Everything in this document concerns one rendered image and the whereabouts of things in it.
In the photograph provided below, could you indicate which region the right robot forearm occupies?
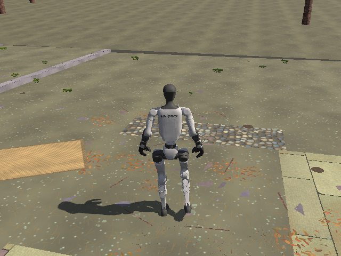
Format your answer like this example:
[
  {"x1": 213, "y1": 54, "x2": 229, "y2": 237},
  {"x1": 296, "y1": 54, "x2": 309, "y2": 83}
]
[{"x1": 192, "y1": 128, "x2": 203, "y2": 148}]

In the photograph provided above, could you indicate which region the robot thigh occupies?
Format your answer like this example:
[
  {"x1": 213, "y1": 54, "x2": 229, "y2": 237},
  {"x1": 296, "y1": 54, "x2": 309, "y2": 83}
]
[
  {"x1": 178, "y1": 148, "x2": 189, "y2": 179},
  {"x1": 152, "y1": 149, "x2": 167, "y2": 185}
]

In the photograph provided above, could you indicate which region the left robot forearm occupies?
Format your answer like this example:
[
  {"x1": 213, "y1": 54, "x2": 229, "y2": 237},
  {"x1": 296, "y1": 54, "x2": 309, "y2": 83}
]
[{"x1": 140, "y1": 129, "x2": 149, "y2": 148}]

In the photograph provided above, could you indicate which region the robot left upper arm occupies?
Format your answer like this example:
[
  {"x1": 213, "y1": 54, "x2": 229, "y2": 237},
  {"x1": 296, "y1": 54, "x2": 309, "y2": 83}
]
[{"x1": 144, "y1": 107, "x2": 159, "y2": 137}]

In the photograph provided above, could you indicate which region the robot right thigh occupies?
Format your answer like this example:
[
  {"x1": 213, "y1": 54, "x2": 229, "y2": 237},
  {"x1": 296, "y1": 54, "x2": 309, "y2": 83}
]
[{"x1": 178, "y1": 148, "x2": 189, "y2": 179}]

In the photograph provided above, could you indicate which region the left robot hand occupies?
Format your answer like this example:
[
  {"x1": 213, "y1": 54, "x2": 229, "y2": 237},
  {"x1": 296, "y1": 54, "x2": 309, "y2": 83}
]
[{"x1": 139, "y1": 146, "x2": 151, "y2": 156}]

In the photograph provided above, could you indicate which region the right robot hand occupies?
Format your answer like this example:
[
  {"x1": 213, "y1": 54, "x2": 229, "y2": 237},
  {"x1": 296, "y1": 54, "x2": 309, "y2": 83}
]
[{"x1": 192, "y1": 146, "x2": 204, "y2": 158}]

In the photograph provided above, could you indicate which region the robot right upper arm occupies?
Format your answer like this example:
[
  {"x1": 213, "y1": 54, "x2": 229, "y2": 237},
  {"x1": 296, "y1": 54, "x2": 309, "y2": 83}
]
[{"x1": 181, "y1": 107, "x2": 197, "y2": 137}]

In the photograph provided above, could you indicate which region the robot left thigh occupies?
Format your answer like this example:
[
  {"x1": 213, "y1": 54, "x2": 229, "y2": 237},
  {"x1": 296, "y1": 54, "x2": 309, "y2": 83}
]
[{"x1": 152, "y1": 149, "x2": 167, "y2": 185}]

